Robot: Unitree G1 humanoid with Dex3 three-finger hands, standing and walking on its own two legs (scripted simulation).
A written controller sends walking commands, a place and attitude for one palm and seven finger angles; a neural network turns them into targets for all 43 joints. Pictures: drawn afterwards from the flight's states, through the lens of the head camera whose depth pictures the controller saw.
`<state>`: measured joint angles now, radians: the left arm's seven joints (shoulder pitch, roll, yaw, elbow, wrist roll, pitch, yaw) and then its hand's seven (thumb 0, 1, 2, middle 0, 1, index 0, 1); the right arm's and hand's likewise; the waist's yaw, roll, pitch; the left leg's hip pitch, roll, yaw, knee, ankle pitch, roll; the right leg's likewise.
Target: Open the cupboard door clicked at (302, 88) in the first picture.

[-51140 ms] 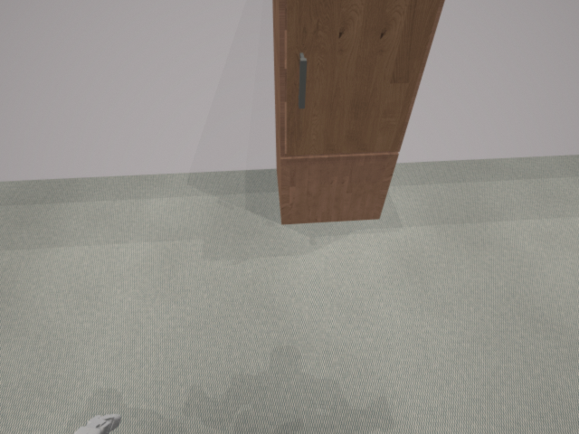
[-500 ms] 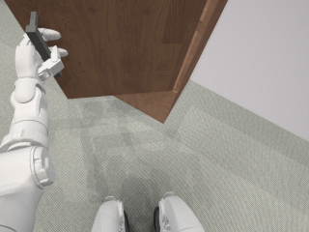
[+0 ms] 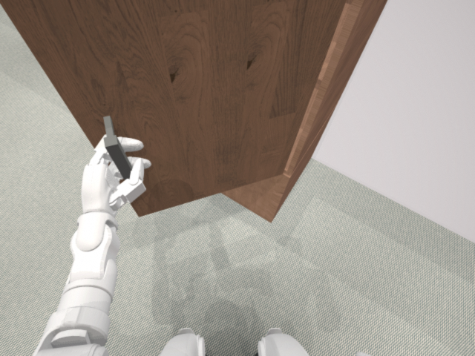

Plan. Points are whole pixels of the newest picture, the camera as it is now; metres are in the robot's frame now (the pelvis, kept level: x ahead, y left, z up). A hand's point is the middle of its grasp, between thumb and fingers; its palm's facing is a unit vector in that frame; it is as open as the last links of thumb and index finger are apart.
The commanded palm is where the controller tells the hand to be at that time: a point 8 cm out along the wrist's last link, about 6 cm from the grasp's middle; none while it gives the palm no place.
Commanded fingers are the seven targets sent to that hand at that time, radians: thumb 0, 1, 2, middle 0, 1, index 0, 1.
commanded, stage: pull the door open along its arc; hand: left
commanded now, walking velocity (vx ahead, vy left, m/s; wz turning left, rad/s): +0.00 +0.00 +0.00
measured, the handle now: (123, 158) +0.44 +0.20 +0.03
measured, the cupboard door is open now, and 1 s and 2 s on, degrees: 53 77 77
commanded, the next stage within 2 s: open thumb and fingers to let go in 0.56 s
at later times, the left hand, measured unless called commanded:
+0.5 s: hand (185, 240) +0.29 +0.08 +0.03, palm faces +0.46 -0.89 +0.00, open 5.8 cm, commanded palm +0.22 +0.12 +0.03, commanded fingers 0.00 0.90 0.90 -0.40 -1.35 -0.40 -1.35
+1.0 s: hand (201, 245) +0.29 +0.05 +0.03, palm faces +0.47 -0.88 -0.01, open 8.7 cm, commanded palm +0.23 +0.10 +0.03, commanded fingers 0.00 -0.36 0.36 -0.31 -1.22 -0.31 -1.22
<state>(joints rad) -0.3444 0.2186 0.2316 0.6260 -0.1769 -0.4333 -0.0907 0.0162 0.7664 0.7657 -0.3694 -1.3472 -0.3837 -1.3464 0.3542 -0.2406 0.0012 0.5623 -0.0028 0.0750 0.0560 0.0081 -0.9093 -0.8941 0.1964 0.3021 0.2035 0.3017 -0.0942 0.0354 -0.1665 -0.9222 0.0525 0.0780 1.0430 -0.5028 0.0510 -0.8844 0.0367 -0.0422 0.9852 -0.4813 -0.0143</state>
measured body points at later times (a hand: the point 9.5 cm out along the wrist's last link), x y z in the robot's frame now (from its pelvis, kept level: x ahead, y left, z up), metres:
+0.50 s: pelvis -0.02 -0.04 +0.00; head +0.05 -0.05 +0.44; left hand +0.26 +0.12 +0.03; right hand +0.16 -0.24 -0.12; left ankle -0.01 +0.08 -0.67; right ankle -0.01 -0.12 -0.67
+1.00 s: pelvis -0.02 -0.06 -0.01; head +0.05 -0.08 +0.44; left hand +0.26 +0.10 +0.03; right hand +0.17 -0.27 -0.13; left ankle -0.01 +0.08 -0.67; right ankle -0.01 -0.12 -0.67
